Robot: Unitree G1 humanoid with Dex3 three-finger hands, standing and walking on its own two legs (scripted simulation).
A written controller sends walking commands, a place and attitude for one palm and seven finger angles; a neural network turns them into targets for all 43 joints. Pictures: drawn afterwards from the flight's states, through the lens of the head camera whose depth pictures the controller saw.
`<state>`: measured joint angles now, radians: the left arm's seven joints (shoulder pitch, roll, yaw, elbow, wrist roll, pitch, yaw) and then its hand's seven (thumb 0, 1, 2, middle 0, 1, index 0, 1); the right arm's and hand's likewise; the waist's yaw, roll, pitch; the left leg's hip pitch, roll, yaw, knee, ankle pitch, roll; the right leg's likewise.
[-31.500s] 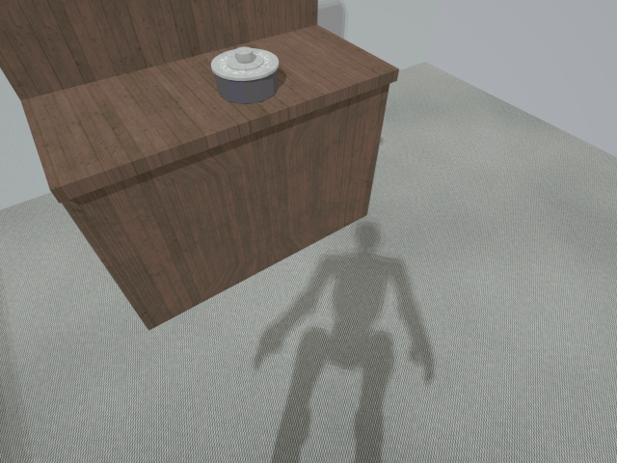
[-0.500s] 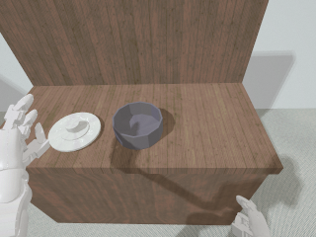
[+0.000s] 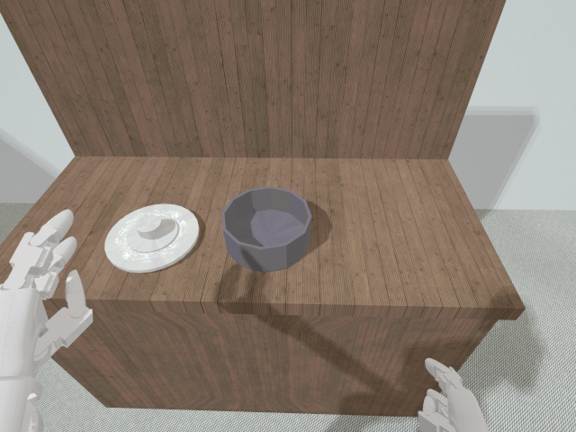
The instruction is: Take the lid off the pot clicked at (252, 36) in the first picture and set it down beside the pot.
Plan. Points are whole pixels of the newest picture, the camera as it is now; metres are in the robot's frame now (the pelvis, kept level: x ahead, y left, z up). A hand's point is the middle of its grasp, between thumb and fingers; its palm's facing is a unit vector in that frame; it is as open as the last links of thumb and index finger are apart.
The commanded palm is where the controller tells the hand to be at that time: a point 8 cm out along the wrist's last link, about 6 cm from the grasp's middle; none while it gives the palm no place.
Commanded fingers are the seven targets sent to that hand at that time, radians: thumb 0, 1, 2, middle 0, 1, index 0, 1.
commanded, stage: draw the hand back to the body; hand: left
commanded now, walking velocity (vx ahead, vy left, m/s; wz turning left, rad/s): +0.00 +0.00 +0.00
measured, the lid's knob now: (149, 226) +0.49 +0.35 -0.03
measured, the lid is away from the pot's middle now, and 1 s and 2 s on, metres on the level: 0.24 0.24 0.24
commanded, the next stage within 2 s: step back with the hand held close in 0.16 s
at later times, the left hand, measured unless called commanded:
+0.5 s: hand (61, 319) +0.18 +0.26 +0.15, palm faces +0.33 -0.85 -0.42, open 7.4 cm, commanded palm +0.11 +0.30 +0.17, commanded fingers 0.00 0.90 0.90 -0.20 -0.30 -0.20 -0.30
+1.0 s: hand (9, 382) +0.12 +0.28 +0.15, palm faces +0.33 -0.83 -0.45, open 7.4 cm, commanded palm +0.06 +0.32 +0.17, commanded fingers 0.00 0.90 0.90 -0.20 -0.30 -0.20 -0.30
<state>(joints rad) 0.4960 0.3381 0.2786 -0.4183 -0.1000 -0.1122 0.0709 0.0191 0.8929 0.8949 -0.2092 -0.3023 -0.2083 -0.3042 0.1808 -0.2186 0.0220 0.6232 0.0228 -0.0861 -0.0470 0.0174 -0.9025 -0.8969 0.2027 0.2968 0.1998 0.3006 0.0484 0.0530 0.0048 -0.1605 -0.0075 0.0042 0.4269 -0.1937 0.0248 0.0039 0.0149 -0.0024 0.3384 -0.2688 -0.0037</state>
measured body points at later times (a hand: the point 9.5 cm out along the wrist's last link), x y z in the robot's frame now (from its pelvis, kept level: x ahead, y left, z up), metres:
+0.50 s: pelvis -0.01 +0.02 -0.01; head +0.00 +0.03 +0.44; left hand +0.16 +0.31 +0.18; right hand +0.17 -0.21 -0.08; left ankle +0.03 +0.10 -0.74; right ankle -0.05 -0.12 -0.74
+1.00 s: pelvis -0.06 +0.04 -0.02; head -0.05 +0.06 +0.43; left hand +0.09 +0.32 +0.17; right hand +0.12 -0.19 -0.09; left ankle +0.03 +0.10 -0.74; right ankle -0.05 -0.12 -0.74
